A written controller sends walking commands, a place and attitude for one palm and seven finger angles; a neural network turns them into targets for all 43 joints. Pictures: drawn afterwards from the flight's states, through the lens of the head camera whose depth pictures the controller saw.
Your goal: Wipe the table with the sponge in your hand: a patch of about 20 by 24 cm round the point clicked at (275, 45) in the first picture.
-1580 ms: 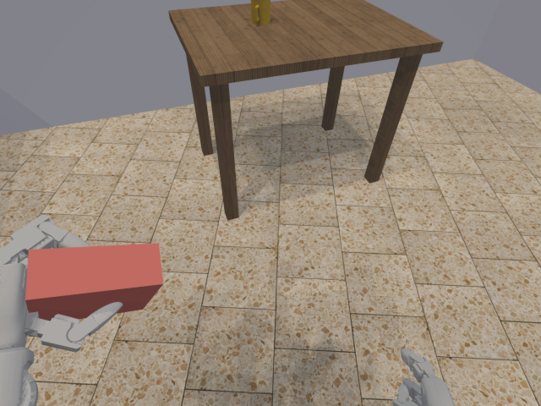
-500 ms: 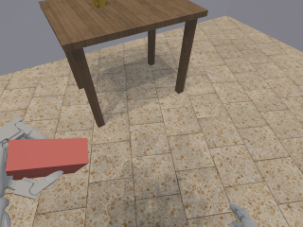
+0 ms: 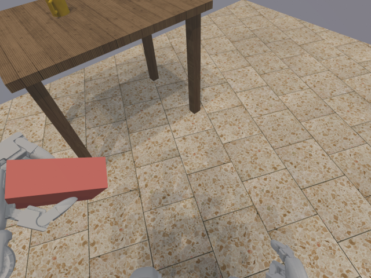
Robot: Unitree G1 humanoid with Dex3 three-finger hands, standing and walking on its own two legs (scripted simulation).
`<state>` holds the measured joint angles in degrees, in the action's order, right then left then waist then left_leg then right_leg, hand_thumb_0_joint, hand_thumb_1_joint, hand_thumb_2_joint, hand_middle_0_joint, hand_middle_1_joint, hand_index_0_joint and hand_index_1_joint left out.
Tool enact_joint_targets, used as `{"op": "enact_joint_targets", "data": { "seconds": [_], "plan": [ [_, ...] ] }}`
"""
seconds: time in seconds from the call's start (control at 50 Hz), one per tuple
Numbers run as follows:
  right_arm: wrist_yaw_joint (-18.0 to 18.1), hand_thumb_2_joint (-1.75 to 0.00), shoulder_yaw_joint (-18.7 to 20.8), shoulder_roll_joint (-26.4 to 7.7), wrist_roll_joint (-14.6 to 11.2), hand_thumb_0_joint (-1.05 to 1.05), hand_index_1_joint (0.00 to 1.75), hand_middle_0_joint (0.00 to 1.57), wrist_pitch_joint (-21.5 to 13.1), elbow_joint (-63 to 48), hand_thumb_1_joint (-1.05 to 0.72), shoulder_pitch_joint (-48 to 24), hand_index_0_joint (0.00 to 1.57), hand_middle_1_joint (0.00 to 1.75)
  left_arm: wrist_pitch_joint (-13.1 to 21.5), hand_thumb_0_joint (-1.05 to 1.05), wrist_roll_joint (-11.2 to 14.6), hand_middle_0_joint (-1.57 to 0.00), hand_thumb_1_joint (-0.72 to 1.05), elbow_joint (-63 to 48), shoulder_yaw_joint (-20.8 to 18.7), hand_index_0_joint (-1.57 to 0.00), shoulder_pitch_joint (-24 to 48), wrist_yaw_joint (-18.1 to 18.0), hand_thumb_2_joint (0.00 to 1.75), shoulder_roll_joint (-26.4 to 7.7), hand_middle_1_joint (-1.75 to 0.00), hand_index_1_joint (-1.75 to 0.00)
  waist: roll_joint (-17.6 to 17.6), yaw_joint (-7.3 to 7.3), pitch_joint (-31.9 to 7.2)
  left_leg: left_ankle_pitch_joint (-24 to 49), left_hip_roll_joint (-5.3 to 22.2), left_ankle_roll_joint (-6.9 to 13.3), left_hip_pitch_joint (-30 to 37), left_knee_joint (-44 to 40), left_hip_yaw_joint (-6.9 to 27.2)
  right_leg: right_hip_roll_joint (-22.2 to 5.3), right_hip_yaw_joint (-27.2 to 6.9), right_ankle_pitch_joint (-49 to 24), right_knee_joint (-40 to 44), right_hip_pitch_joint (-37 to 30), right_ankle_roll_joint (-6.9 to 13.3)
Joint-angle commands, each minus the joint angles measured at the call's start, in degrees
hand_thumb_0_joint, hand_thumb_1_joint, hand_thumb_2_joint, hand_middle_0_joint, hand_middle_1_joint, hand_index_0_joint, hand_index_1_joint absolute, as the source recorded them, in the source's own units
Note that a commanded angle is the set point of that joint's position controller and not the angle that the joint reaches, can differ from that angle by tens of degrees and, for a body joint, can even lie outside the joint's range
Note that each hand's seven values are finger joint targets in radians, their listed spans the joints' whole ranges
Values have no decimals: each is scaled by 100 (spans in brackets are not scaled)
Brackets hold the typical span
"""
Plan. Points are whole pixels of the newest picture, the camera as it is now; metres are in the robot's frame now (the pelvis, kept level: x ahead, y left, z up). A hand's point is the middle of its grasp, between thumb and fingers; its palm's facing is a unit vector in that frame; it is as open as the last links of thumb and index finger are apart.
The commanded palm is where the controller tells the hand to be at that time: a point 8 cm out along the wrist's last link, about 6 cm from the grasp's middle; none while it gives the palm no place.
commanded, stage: walk to a spot facing it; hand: left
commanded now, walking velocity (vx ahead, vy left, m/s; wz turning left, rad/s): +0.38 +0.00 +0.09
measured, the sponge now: (71, 182) +0.24 +0.19 +0.16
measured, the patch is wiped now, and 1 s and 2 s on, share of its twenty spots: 0.00 0.00 0.00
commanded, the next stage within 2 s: turn to face it in 0.86 s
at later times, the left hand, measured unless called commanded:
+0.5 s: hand (75, 103) +0.38 +0.22 +0.20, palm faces +0.38 -0.82 -0.43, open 9.4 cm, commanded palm +0.32 +0.27 +0.20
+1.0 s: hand (97, 74) +0.48 +0.21 +0.19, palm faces +0.49 -0.73 -0.48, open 9.4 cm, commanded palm +0.41 +0.26 +0.20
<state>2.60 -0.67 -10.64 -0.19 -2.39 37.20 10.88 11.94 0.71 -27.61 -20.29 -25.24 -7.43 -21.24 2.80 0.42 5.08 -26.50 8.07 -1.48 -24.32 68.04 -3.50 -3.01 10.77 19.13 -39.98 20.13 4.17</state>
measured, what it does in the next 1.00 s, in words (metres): walks ahead: left foot, then right foot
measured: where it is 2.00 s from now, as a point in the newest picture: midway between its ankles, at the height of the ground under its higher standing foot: (207, 225)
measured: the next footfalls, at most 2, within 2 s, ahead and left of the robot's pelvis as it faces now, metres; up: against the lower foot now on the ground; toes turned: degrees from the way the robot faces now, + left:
left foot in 0.30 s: +0.24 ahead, +0.14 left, +0.00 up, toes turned +11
right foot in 0.62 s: +0.27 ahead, -0.16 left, +0.00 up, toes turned -10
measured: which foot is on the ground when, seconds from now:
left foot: up 0.00-0.28, down 0.30-0.62, up 0.64-0.98, down 1.00-1.00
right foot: down 0.00-0.30, up 0.32-0.60, down 0.62-0.98, up 1.00-1.00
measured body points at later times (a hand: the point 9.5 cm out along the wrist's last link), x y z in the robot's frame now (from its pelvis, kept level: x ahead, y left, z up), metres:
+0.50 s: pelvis +0.15 -0.01 +0.01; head +0.18 -0.01 +0.46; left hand +0.35 +0.26 +0.22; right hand +0.33 -0.21 -0.08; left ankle +0.20 +0.13 -0.72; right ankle +0.16 -0.13 -0.67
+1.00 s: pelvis +0.30 -0.04 +0.00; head +0.35 -0.03 +0.45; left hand +0.44 +0.25 +0.21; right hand +0.51 -0.29 -0.07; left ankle +0.36 +0.07 -0.72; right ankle +0.24 -0.15 -0.70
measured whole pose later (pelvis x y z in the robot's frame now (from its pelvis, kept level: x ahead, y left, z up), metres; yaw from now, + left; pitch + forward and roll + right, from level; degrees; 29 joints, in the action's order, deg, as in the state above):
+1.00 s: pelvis +0.30 -0.04 +0.00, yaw +9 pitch +0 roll +2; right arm 3.9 4.2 -15.6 0.0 -2.0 30.3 10.9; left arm 13.2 1.1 -38.2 -23.0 -31.4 -10.7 -23.4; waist -2.7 0.4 6.2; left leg -5.7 2.6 2.1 -22.2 31.8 -12.5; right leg -10.2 14.6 26.9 -47.7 14.1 -1.5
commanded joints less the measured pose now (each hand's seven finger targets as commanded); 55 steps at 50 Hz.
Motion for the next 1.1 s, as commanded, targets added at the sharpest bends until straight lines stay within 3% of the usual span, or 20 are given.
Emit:
{"op": "enact_joint_targets", "data": {
  "seconds": [0.0,0.06,0.22,0.24,0.28,0.3,0.34,0.42,0.56,0.58,0.6,0.62,0.68,0.76,0.9,0.94,0.96,0.98,1.0,1.08],
  "plan": [
    [14,-90,235,-529,-16,0,30,20,-172,-965,-90,-647,20,30,469,0,44,-120,10,-1637,-1090,-120,-143,-223,130,-1178,-160,-160,-706,-29,-1169,381,131,-78,-2004,786,380,-1773,-2194,-2191,1964,-2111,719],
    [30,-90,267,-585,46,0,30,20,-119,-1009,-90,-488,20,30,496,0,52,-120,10,-1662,-1055,-120,-107,-267,130,-1110,-160,-160,-692,29,-972,824,195,-31,-1139,-930,20,-1537,-1323,-2144,2093,-1255,570],
    [177,-90,380,-606,41,0,30,20,-292,-1228,-90,-181,20,30,416,0,65,-120,10,-1523,-788,-120,162,-410,130,-963,-160,-160,-636,-15,-1141,1640,-505,158,1032,-3856,-1068,-1083,-764,-2212,944,-1288,216],
    [217,-90,439,-693,38,0,30,20,-312,-1245,-90,-110,20,30,459,0,55,-120,10,-1592,-755,-120,311,-399,130,-978,-160,-160,-252,87,-1295,1702,-442,281,1851,-4104,-868,-901,-631,-2366,32,-866,18],
    [173,-90,454,-832,29,0,30,20,-323,-1265,-90,-166,20,30,575,0,117,-120,10,-1655,-761,-120,551,-401,130,-931,-160,-160,1621,83,-1561,2798,1575,1380,3194,-4737,2446,136,-423,1220,-2481,1098,-476],
    [119,-90,361,-794,39,0,30,20,-361,-1267,-90,-294,20,30,561,0,105,-120,10,-1278,-707,-120,572,-318,130,-1139,-160,-160,1403,52,-1322,1951,1962,1638,2680,-5065,3220,114,-963,1689,-3227,1436,-436],
    [86,-90,418,-713,-9,0,30,20,-385,-1121,-90,-435,20,30,539,0,75,-120,10,-1506,-876,-120,648,-232,130,-1217,-160,-160,1002,38,-884,635,1976,1791,2049,-5240,2850,-355,-1315,1298,-3421,1976,-507],
    [40,-90,387,-685,4,0,30,20,-550,-1098,-90,-425,20,30,556,0,86,-120,10,-2097,-808,-120,112,-232,130,-927,-160,-160,1253,-108,-875,45,1199,1152,804,-5411,902,-419,-644,448,-1898,787,-555],
    [196,-90,327,-585,-29,0,30,20,-541,-988,-90,-222,20,30,336,0,78,-120,10,-1018,-657,-120,335,-259,130,-720,-160,-160,529,-80,-929,-366,598,615,321,-4007,-75,51,139,95,946,-1132,-680],
    [203,-90,318,-510,-40,0,30,20,-501,-975,-90,-155,20,30,300,0,33,-120,10,-977,-679,-120,497,-260,130,-834,-160,-160,-297,-89,-962,-312,212,451,-89,-2767,-378,-462,-679,387,1627,-1434,-435],
    [188,-90,263,-329,-50,0,30,20,-441,-1040,-90,-154,20,30,220,0,-18,-120,10,-894,-733,-120,493,-285,130,-1045,-160,-160,-2027,-138,-923,-589,-529,206,-1337,-1011,-716,-1763,-2847,284,2329,-2008,206],
    [185,-90,267,-526,-9,0,30,20,-531,-1099,-90,-585,20,30,168,0,85,-120,10,-922,-882,-120,680,-287,130,-1195,-160,-160,-2209,-304,-855,-597,-490,154,-1826,-3,-1,-2336,-3674,-146,2563,-2041,526],
    [138,-90,206,-523,1,0,30,20,-378,-821,-90,-531,20,30,318,0,31,-120,10,-968,-831,-120,396,-215,130,-1082,-160,-160,-1245,-118,-618,181,-192,-37,-2013,868,334,-2148,-2052,-2241,2127,-2087,435],
    [92,-90,258,-500,41,0,30,20,-241,-995,-90,-550,20,30,450,0,-39,-120,10,-1392,-890,-120,213,-298,130,-1068,-160,-160,-1112,-92,-798,442,-160,-39,-1254,-836,-188,-1905,-583,-3985,1800,-2104,215],
    [90,-90,415,-457,20,0,30,20,-206,-1390,-90,-292,20,30,383,0,78,-120,10,-1986,-986,-120,-438,-523,130,-978,-160,-160,-1024,-102,-1461,1075,-743,47,287,-3466,-1188,-1789,114,-4875,410,-2168,4],
    [154,-90,491,-550,15,0,30,20,-214,-1416,-90,-161,20,30,477,0,104,-120,10,-2316,-1035,-120,-135,-558,130,-1119,-160,-160,-19,187,-2051,2394,-577,317,2460,-4249,-676,-1245,306,-3213,-1804,-767,-465],
    [133,-90,551,-720,8,0,30,20,-258,-1445,-90,-255,20,30,592,0,169,-120,10,-2491,-1056,-120,-150,-547,130,-1115,-160,-160,1554,51,-2172,5183,1150,1211,3378,-4163,1690,-300,-11,940,-3215,799,-804],
    [4,-90,512,-796,-54,0,30,20,-340,-1451,-90,-141,20,30,653,0,124,-120,10,-2522,-1117,-120,203,-518,130,-1338,-160,-160,1562,55,-2062,6393,1831,1773,3271,-4229,3006,-29,-705,2275,-3887,1393,-716],
    [-16,-90,545,-865,-94,0,30,20,-395,-1331,-90,-159,20,30,549,0,76,-120,10,-1700,-1145,-120,-118,-370,130,-1411,-160,-160,954,50,-1709,5884,1805,1706,2939,-4277,2845,-130,-1058,1865,-4007,1727,-758],
    [-96,-90,537,-750,-119,0,30,20,-362,-1193,-90,-347,20,30,497,0,171,-120,10,-2323,-1150,-120,-271,-213,130,-1179,-160,-160,1072,-59,-1388,3578,1117,1415,1448,-4510,1389,-403,-924,922,-2874,1238,-821]
  ]
}}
